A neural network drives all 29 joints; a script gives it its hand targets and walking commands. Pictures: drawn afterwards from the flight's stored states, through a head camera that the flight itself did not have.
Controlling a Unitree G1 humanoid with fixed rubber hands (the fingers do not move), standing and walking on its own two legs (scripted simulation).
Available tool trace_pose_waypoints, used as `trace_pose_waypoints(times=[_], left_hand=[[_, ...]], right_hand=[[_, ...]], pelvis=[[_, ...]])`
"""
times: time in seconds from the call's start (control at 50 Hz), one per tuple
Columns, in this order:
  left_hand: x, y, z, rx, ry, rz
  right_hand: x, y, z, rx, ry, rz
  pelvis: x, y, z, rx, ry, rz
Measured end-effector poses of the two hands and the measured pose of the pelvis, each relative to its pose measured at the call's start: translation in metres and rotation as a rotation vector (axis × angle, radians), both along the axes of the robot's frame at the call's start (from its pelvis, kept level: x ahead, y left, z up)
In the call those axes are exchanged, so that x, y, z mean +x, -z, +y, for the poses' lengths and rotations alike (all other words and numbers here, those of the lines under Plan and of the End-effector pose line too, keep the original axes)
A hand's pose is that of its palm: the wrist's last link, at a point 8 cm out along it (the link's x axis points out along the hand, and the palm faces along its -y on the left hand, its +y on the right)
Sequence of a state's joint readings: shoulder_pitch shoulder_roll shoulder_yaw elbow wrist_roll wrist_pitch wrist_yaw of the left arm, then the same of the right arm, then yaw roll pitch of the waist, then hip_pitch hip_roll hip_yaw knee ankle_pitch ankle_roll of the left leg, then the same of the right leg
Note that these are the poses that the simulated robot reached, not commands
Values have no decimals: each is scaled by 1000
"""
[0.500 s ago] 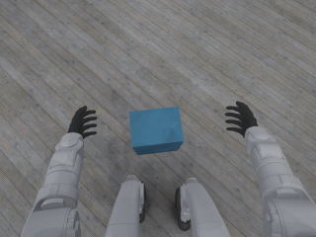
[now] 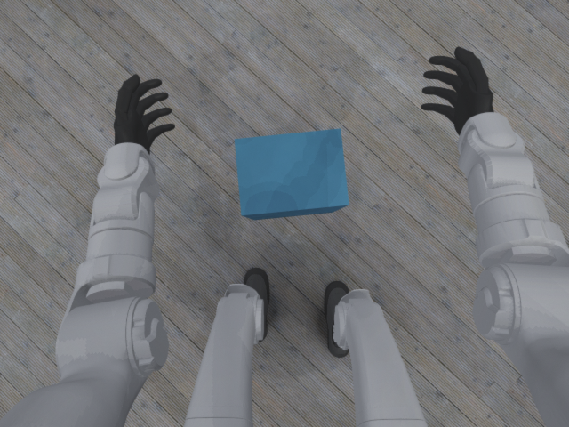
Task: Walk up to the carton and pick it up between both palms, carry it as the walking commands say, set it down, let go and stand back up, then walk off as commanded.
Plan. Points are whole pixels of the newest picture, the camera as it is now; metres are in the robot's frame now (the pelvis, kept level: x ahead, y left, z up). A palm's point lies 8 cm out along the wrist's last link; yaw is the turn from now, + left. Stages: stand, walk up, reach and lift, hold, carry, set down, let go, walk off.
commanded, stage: reach and lift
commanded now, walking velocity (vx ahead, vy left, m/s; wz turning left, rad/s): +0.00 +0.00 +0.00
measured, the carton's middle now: (290, 181) +0.46 +0.02 -0.52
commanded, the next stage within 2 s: none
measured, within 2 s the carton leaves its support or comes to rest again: neither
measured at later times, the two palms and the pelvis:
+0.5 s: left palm (168, 153) +0.45 +0.22 -0.21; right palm (425, 131) +0.49 -0.19 -0.21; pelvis -0.02 -0.01 -0.09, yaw +1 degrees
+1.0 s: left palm (196, 169) +0.46 +0.22 -0.36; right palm (394, 153) +0.49 -0.19 -0.36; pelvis -0.05 +0.00 -0.22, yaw +1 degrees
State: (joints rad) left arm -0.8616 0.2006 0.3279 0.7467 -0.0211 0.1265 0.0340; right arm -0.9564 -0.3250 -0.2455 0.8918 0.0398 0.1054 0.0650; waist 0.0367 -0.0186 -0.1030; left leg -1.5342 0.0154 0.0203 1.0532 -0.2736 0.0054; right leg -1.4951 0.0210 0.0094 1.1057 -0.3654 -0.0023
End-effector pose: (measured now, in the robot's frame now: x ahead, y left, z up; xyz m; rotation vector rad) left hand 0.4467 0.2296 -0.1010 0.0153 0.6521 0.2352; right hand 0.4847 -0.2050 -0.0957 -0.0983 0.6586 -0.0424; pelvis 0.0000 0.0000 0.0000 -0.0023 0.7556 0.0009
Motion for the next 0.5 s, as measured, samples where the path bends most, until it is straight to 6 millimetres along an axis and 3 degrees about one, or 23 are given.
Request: trace_pose_waypoints(times=[0.14, 0.24, 0.34, 0.5], left_hand=[[10, 3, -4, -1, 0, -20], [9, 16, -7, -4, -3, -8], [7, 45, -9, -8, -11, 1], [8, 105, -8, -4, -28, -1]], right_hand=[[12, 4, 2, 7, -9, -27], [13, 17, 5, 15, -9, -18], [12, 48, 10, 18, -6, 0], [10, 112, 14, 12, 5, 2]], pelvis=[[-2, 4, -2, 3, 2, 47], [-6, 15, -4, 7, 4, 69], [-12, 39, -6, 11, 3, 89], [-22, 90, -9, 15, -2, 118]])
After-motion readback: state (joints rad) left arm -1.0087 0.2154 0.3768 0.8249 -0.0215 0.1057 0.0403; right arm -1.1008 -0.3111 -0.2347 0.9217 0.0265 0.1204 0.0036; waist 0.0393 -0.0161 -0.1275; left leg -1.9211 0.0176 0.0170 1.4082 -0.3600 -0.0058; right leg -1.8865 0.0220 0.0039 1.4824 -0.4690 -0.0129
